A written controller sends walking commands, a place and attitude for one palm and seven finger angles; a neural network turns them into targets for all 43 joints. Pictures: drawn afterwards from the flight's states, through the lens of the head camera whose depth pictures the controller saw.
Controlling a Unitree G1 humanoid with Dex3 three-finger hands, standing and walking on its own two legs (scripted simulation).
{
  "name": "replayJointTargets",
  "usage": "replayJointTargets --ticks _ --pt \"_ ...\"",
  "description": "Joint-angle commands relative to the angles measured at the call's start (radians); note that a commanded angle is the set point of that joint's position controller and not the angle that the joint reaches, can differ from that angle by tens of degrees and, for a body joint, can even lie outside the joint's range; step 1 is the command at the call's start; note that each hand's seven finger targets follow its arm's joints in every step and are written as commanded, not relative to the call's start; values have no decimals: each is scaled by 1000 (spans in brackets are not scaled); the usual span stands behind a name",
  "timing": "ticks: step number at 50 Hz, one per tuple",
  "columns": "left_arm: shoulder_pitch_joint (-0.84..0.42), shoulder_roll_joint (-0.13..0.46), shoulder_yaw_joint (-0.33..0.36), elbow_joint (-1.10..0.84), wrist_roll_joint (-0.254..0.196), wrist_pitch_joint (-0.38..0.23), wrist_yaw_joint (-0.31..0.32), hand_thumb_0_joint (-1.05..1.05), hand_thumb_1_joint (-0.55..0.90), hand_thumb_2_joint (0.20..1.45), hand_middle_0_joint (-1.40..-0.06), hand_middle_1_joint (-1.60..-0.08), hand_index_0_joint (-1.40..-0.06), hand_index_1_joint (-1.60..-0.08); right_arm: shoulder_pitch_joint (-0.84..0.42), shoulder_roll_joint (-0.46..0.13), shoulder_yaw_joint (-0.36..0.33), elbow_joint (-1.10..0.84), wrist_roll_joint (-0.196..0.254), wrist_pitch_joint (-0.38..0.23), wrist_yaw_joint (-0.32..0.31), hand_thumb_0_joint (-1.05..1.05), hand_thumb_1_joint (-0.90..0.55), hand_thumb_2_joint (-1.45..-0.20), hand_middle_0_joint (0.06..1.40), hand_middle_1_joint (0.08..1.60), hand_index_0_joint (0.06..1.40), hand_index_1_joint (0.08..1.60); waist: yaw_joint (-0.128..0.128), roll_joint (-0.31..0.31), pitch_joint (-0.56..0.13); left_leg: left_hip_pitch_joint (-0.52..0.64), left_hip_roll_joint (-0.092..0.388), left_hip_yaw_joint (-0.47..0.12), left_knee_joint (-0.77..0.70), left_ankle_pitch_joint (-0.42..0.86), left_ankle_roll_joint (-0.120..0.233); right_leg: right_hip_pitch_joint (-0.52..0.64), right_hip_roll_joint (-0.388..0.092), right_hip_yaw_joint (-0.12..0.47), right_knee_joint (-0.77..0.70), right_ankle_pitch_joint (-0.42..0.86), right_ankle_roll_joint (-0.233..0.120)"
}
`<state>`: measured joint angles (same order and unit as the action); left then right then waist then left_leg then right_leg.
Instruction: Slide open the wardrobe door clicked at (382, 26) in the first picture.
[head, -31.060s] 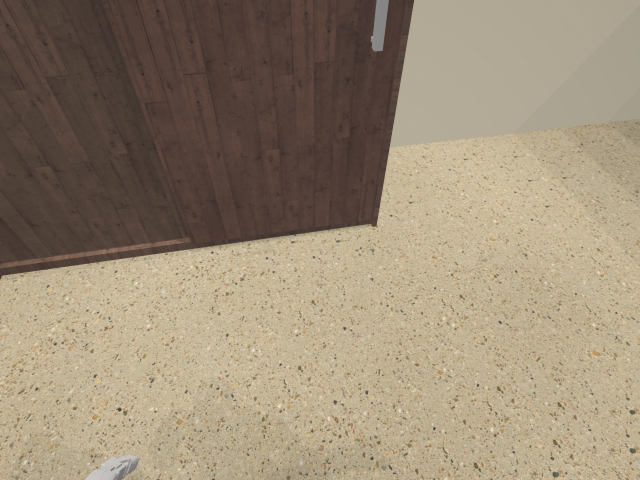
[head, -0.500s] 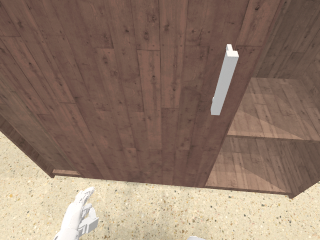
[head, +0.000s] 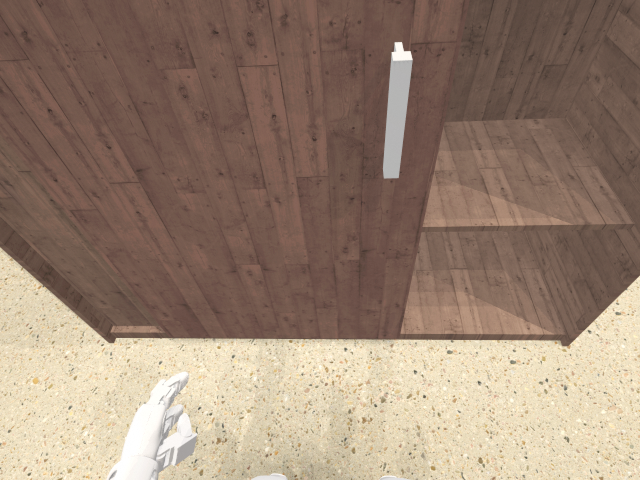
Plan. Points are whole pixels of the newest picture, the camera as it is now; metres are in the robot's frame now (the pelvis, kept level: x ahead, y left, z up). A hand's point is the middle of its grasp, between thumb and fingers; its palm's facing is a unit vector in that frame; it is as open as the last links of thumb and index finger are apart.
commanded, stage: stop stepping back and stand still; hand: right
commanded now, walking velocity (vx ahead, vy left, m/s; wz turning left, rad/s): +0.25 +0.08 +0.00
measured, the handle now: (394, 114) +0.60 -0.11 +0.13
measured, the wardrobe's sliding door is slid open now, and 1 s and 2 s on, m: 0.52 0.52 0.52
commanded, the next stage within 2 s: let the arm hang, fingers relaxed in 1.18 s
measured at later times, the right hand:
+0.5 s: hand out of the picture +0.18 -0.27 +0.17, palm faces +0.36 +0.86 -0.35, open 7.4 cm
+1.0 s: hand (634, 329) +0.21 -0.25 +0.18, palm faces +0.36 +0.83 -0.44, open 7.4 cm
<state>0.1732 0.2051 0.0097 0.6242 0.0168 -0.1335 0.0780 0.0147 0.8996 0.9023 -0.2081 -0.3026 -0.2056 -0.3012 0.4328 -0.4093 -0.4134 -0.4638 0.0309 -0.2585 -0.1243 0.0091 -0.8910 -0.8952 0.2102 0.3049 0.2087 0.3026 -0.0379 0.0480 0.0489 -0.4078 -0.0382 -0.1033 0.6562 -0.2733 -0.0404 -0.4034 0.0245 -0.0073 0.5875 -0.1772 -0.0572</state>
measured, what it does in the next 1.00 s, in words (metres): steps on the spot: left foot, then right foot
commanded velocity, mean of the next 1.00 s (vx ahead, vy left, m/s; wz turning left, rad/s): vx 0.11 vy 0.04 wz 0.00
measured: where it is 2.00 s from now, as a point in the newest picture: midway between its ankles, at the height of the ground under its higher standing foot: outside the picture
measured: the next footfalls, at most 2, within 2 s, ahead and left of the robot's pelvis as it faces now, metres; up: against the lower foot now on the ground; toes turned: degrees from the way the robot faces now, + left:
left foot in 0.24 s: -0.07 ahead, +0.11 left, +0.00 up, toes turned +4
right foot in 0.38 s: +0.03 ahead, -0.12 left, +0.00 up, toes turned +4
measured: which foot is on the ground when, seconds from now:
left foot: up 0.00-0.22, down 0.24-0.40, up 0.42-0.62, down 0.64-1.00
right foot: down 0.00-0.22, up 0.24-0.36, down 0.38-1.00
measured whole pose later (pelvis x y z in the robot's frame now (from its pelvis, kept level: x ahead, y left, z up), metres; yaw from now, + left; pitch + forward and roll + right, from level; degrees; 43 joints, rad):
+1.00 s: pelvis -0.02 +0.00 +0.01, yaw +5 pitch +0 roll +1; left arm 0.19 0.18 -0.02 0.61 0.01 -0.17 0.06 0.01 0.90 0.90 -0.21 -0.30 -0.20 -0.30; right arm 0.48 -0.41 -0.42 -0.47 0.03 -0.23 -0.14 0.01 -0.89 -0.90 0.21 0.30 0.21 0.30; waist -0.01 0.02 0.02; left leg -0.21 -0.02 0.05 0.51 -0.30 0.02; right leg -0.27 -0.02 -0.02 0.56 -0.29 0.00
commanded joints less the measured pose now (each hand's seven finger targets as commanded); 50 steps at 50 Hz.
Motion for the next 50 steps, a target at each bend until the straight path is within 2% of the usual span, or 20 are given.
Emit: replayJointTargets --ticks 1,8,11,12,14,17,18,19,20,22,26,29,31,32,33,35,38,40,43,50 --pt "-12 133 76 -156 2 -98 -4 0 900 900 -200 -300 -200 -300 -37 -192 -162 -327 15 -76 -21 0 -900 -900 200 300 200 300 28 -243 -222 48 -31 -3 429 -192 25 78 -350 350 -387 -219 -143" --pt "-34 127 36 -158 3 -71 -9 0 900 900 -200 -300 -200 -300 65 -144 -96 -242 9 8 -39 0 -900 -900 200 300 200 300 29 -277 -123 342 -66 201 -281 -185 77 29 -157 131 -445 -471 75" --pt "-35 130 44 -131 20 -29 1 0 900 900 -200 -300 -200 -300 -14 -221 -137 -221 23 10 -25 0 -900 -900 200 300 200 300 33 61 -138 -9 246 -142 -510 -289 221 192 -23 -24 223 -176 84" --pt "-36 131 34 -116 33 -20 -2 0 900 900 -200 -300 -200 -300 -51 -214 -148 -190 28 10 -33 0 -900 -900 200 300 200 300 37 26 -139 -33 331 -191 -509 -245 260 144 -37 -14 313 -131 77" --pt "-27 137 44 -116 -6 -29 8 0 900 900 -200 -300 -200 -300 -87 -145 -76 -119 30 31 -30 0 -900 -900 200 300 200 300 41 184 -72 10 297 -190 -462 -425 246 9 -49 35 353 -194 57" --pt "-44 135 27 -106 -14 -41 26 0 900 900 -200 -300 -200 -300 -142 -159 -61 -143 15 35 -42 0 -900 -900 200 300 200 300 66 -25 -29 0 222 -52 -274 -318 184 151 -70 -2 -12 -199 29" --pt "-32 151 26 -108 -12 -50 32 0 900 900 -200 -300 -200 -300 -135 -158 -65 -164 14 29 -41 0 -900 -900 200 300 200 300 66 -184 -29 -28 122 22 -112 -267 140 205 -94 78 -174 -261 4" --pt "-28 174 31 -131 -14 -63 31 0 900 900 -200 -300 -200 -300 -147 -161 -67 -249 16 13 -44 0 -900 -900 200 300 200 300 66 -408 -58 -138 9 124 108 -239 71 310 -250 371 -316 -297 -51" --pt "-33 153 31 -145 -9 -76 26 0 900 900 -200 -300 -200 -300 -167 -196 -95 -309 8 -4 -49 0 -900 -900 200 300 200 300 52 -400 -69 -167 -38 126 267 -293 49 294 -331 551 -413 -323 -112" --pt "-21 121 26 -133 7 -97 9 0 900 900 -200 -300 -200 -300 -85 -283 -171 -351 20 -10 -38 0 -900 -900 200 300 200 300 50 -255 -71 -154 14 47 402 -240 58 201 -353 617 -497 -510 -89" --pt "-29 117 20 -112 4 -97 -17 0 900 900 -200 -300 -200 -300 105 -176 -140 -275 1 -6 -41 0 -900 -900 200 300 200 300 28 -294 -64 144 35 158 92 -120 60 -3 -249 207 -445 -402 -63" --pt "-16 133 29 -131 8 -69 -6 0 900 900 -200 -300 -200 -300 114 -167 -140 -179 -6 3 -44 0 -900 -900 200 300 200 300 31 -255 -92 392 -8 223 -137 -116 64 -125 -191 114 -346 -488 -16" --pt "-8 131 38 -130 12 -49 1 0 900 900 -200 -300 -200 -300 83 -183 -143 -123 -14 4 -42 0 -900 -900 200 300 200 300 32 -54 -77 404 87 48 -288 -180 122 -183 -107 42 -84 -408 8" --pt "1 128 41 -131 13 -43 -2 0 900 900 -200 -300 -200 -300 88 -188 -151 -92 -5 7 -39 0 -900 -900 200 300 200 300 37 59 -71 293 241 -200 -394 -275 194 -161 -54 2 132 -292 25" --pt "-7 114 30 -123 14 -40 -3 0 900 900 -200 -300 -200 -300 -2 -214 -159 -129 12 -10 -39 0 -900 -900 200 300 200 300 43 111 -67 195 343 -296 -449 -249 231 -107 -52 -15 265 -232 43" --pt "16 114 35 -95 -6 -57 -7 0 900 900 -200 -300 -200 -300 -24 -164 -121 -87 6 -7 -37 0 -900 -900 200 300 200 300 41 139 -107 194 332 -247 -401 -214 238 -83 -66 20 312 -271 38" --pt "-27 110 18 -92 -5 -59 2 0 900 900 -200 -300 -200 -300 -73 -153 -83 -171 1 -14 -35 0 -900 -900 200 300 200 300 59 -11 -81 90 233 -52 -250 -37 158 158 -63 -9 -33 -108 25" --pt "-55 143 28 -112 -2 -69 9 0 900 900 -200 -300 -200 -300 -75 -170 -94 -241 3 -28 -36 0 -900 -900 200 300 200 300 36 -211 -73 68 83 62 -117 -45 69 192 -155 160 -199 -34 -5" --pt "-56 115 15 -126 3 -83 9 0 900 900 -200 -300 -200 -300 -83 -187 -115 -295 -9 -40 -33 0 -900 -900 200 300 200 300 25 -291 -57 157 25 125 -33 3 31 115 -221 280 -291 63 -36" --pt "-7 122 34 -145 -12 -68 -15 0 900 900 -200 -300 -200 -300 93 -156 -133 -173 14 -29 -36 0 -900 -900 200 300 200 300 40 -82 -249 345 119 26 -178 550 75 197 -102 24 -43 368 47"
